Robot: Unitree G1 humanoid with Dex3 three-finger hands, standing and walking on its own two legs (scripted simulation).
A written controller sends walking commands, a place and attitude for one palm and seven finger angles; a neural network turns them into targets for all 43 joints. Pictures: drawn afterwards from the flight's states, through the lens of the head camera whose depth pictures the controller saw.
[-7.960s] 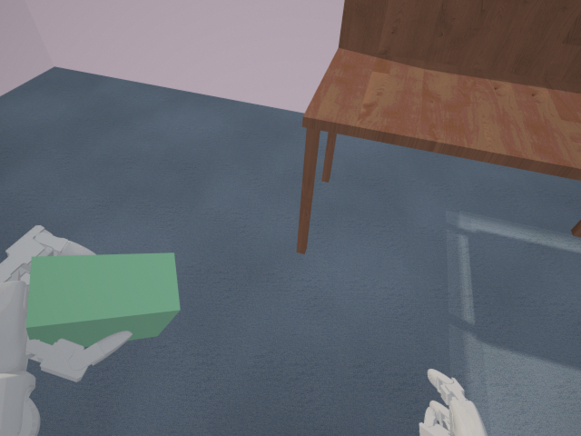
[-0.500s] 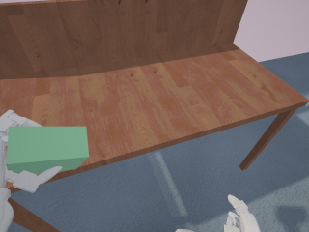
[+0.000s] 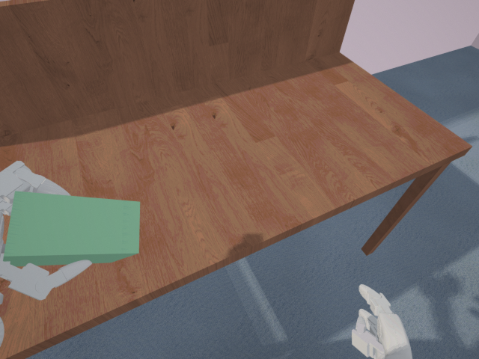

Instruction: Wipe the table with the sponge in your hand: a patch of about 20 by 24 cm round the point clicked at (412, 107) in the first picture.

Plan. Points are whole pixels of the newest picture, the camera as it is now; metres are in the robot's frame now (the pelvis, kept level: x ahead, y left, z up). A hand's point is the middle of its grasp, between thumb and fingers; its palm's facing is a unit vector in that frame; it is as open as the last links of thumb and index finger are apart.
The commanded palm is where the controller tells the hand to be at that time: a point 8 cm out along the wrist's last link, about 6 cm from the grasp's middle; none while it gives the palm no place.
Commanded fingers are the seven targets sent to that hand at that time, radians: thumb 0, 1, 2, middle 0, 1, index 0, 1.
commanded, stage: come to a stop and stand still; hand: left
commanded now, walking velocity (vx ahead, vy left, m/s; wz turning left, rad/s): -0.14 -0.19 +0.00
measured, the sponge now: (91, 234) +0.24 +0.20 +0.14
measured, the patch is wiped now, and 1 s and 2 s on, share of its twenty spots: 0.00 0.00 0.00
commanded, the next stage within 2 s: look again from close up in 1.64 s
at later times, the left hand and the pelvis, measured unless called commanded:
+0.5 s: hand (28, 232) +0.22 +0.26 +0.17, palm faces +0.32 -0.85 -0.42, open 10.5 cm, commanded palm +0.17 +0.30 +0.19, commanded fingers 0.00 0.10 1.30 -1.20 -1.60 -1.20 -1.60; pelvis +0.01 +0.02 +0.02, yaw +1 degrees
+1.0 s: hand out of the picture +0.19 +0.32 +0.17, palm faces +0.37 -0.81 -0.46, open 10.5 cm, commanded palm +0.12 +0.34 +0.19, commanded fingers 0.00 0.10 1.30 -1.20 -1.60 -1.20 -1.60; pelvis -0.03 +0.06 +0.01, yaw +0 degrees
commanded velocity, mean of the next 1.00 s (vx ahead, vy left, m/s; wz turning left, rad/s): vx -0.04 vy -0.01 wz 0.00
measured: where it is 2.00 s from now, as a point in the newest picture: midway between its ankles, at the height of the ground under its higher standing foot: outside the picture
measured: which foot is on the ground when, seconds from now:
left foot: down 0.00-1.00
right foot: up 0.00-0.00, down 0.02-1.00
